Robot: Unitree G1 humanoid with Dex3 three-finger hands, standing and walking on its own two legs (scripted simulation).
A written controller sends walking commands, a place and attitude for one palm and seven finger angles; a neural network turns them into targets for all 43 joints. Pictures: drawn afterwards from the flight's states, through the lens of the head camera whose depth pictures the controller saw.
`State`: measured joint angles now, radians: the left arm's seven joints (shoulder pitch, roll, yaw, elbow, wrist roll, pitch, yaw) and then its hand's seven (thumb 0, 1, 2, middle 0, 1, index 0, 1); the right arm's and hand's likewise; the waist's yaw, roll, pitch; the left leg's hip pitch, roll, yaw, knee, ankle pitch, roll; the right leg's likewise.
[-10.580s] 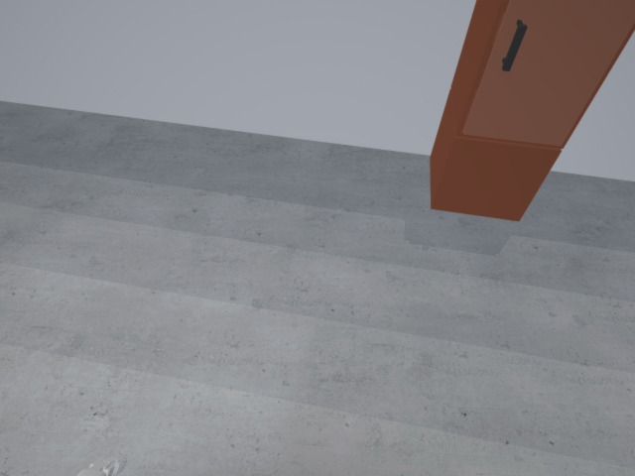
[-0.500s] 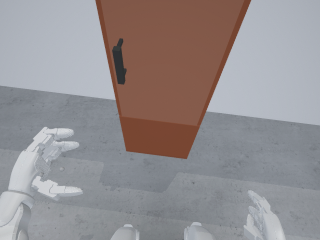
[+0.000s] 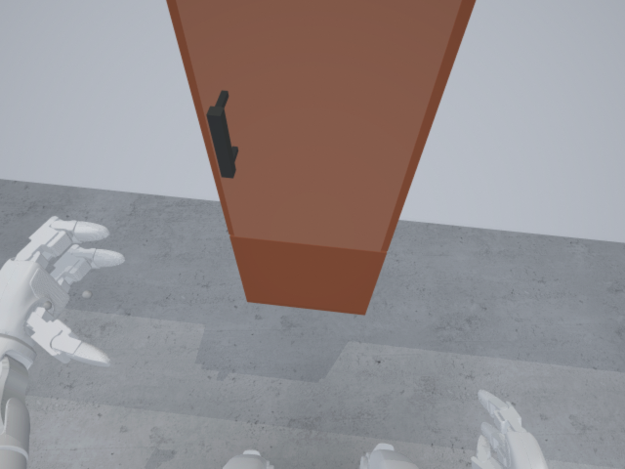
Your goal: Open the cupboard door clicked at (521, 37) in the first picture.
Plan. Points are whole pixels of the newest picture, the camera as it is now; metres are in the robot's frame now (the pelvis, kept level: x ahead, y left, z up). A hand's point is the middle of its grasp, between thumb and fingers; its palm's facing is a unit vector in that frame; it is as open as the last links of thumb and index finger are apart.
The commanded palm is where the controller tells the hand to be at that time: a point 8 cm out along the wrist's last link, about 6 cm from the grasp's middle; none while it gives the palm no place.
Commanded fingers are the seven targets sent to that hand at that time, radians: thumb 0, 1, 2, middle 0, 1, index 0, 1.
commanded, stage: raise the hand with hooked fingers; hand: left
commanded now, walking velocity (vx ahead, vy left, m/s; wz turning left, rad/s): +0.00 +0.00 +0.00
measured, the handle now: (225, 136) +0.60 +0.18 +0.05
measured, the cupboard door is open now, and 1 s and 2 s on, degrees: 0 0 0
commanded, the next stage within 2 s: move the hooked fingers beside the handle in 0.46 s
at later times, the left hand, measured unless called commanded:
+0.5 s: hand (86, 299) +0.29 +0.27 +0.07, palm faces -0.04 -1.00 -0.04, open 14.0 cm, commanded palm +0.26 +0.32 +0.07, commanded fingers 0.00 -0.50 0.30 -0.30 -1.20 -0.30 -1.20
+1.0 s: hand (127, 245) +0.36 +0.25 +0.07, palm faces -0.07 -1.00 -0.03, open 14.0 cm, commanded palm +0.34 +0.31 +0.07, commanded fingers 0.00 -0.50 0.30 -0.30 -1.20 -0.30 -1.20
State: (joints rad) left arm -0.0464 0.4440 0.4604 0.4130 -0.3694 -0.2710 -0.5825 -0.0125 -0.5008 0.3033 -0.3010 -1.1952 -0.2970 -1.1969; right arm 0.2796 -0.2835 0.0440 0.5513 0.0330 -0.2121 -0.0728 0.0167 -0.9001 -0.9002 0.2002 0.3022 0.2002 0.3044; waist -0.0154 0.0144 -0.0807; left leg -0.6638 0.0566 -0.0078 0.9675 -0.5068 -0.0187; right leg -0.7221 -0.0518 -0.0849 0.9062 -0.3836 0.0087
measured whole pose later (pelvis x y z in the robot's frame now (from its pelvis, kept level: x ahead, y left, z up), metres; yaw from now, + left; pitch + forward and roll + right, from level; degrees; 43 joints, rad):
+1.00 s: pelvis -0.01 +0.00 +0.00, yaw -1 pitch +14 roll -1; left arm -0.34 0.47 0.44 0.68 -0.28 -0.29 -0.53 -0.01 -0.50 0.30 -0.30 -1.20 -0.30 -1.20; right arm 0.31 -0.28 0.05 0.55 0.03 -0.16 -0.07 0.02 -0.90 -0.90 0.20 0.30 0.20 0.30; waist -0.06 0.00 -0.08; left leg -0.71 0.05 0.01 0.96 -0.49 -0.01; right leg -0.78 -0.05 -0.06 0.91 -0.36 0.01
